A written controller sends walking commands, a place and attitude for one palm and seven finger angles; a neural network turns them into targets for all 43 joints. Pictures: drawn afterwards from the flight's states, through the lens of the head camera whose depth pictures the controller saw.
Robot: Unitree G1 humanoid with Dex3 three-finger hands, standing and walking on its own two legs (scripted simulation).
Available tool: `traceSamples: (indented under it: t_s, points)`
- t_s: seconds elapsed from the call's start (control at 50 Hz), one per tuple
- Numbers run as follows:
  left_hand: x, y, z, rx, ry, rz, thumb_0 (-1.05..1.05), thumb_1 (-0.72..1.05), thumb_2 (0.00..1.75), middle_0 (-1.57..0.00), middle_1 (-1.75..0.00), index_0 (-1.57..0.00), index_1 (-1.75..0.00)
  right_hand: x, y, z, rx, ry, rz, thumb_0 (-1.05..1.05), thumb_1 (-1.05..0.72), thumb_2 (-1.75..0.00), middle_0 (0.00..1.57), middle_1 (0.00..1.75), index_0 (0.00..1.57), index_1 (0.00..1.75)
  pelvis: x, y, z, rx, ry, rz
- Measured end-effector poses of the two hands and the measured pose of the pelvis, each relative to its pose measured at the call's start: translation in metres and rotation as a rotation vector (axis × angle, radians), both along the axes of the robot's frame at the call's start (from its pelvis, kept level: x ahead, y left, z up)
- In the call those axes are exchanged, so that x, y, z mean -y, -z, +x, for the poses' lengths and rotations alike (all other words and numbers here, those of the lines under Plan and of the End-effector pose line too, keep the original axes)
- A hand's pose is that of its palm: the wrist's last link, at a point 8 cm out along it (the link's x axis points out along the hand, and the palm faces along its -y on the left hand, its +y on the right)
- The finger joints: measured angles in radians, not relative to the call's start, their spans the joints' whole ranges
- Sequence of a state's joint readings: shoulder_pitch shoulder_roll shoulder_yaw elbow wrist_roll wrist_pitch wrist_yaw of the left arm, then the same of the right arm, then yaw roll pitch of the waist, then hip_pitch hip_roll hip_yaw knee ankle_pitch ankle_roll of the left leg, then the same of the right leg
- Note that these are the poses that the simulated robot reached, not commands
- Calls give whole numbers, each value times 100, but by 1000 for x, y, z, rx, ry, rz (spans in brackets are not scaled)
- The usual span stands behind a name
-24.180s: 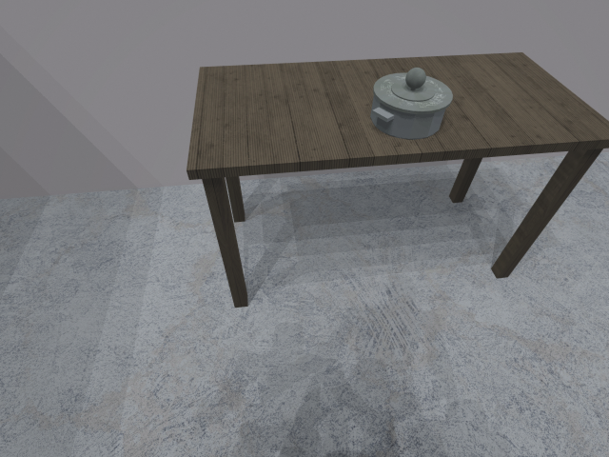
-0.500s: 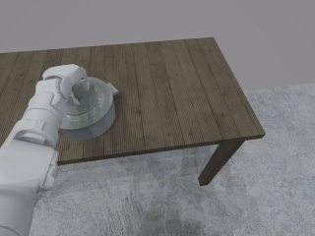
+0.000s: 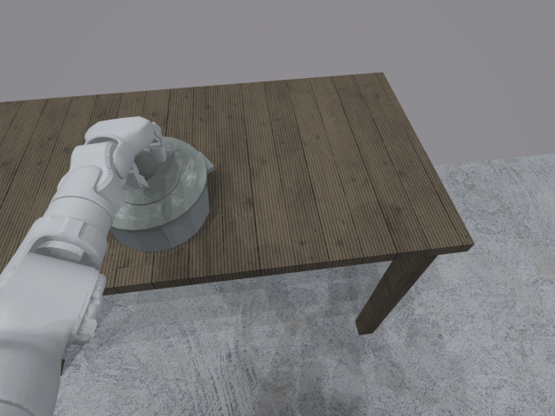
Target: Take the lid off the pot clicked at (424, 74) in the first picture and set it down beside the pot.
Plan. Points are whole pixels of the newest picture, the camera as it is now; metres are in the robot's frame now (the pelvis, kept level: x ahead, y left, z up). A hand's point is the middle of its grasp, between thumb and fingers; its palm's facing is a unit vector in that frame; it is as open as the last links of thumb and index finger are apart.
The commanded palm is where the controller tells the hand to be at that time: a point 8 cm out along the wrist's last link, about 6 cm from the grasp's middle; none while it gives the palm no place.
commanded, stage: lift the lid straight up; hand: left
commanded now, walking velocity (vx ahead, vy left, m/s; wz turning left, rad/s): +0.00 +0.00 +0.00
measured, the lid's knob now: (140, 165) +0.51 +0.19 +0.06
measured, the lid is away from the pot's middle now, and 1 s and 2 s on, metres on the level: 0.00 0.01 0.01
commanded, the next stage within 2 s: move the lid sideways beside the pot in 1.68 s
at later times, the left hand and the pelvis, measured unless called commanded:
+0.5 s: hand (119, 154) +0.47 +0.20 +0.12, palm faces -0.36 -0.06 -0.93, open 7.8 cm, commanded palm +0.49 +0.19 +0.20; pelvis -0.01 +0.00 +0.00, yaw +0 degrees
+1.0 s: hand (120, 127) +0.48 +0.18 +0.16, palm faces -0.32 -0.05 -0.95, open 7.8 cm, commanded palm +0.49 +0.18 +0.24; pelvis -0.01 +0.00 +0.00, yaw +0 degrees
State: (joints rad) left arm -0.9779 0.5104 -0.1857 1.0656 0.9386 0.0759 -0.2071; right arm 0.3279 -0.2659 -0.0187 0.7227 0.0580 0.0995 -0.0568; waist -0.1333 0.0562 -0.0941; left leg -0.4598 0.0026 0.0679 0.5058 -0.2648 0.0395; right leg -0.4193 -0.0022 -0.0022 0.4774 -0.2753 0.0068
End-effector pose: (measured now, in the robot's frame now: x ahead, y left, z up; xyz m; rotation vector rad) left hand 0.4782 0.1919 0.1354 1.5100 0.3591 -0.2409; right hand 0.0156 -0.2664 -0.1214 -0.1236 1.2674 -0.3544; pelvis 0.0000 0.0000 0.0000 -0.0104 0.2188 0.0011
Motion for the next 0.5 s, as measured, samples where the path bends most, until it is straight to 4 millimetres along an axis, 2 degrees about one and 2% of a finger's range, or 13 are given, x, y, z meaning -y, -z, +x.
traceSamples:
  t_s: [0.26,0.5]
  points:
    - [5,-19,-3,11,-19,-15,0,30,62,-60,-98,-59,-98,2,-1,17,61,-28,-1,1,-90,-90,21,30,20,30,3,-1,-5,22,-2,4]
    - [-5,-40,-6,12,-56,10,0,30,62,-61,-98,-59,-98,8,-6,13,77,-32,-23,1,-90,-90,21,30,20,30,4,-2,-10,39,-5,3]
